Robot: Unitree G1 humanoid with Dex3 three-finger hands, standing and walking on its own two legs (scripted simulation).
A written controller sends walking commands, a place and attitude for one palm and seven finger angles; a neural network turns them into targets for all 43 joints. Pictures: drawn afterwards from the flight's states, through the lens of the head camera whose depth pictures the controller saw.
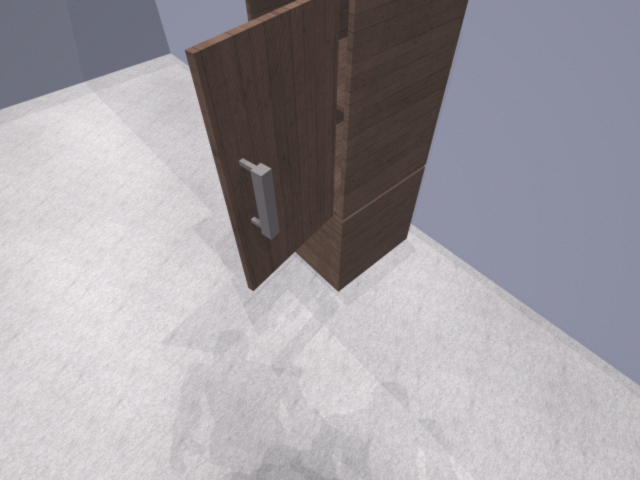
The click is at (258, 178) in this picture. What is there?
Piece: cupboard door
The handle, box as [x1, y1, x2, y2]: [239, 158, 279, 239]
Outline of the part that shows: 242,158 239,160 240,165 251,171 259,215 258,219 253,217 251,221 261,228 262,233 271,239 279,232 271,169 261,163 256,166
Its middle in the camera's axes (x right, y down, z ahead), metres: -0.12 -0.08 +0.75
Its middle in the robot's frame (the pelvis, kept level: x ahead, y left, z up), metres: +0.61 +0.15 -0.05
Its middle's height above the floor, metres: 0.73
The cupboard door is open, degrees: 100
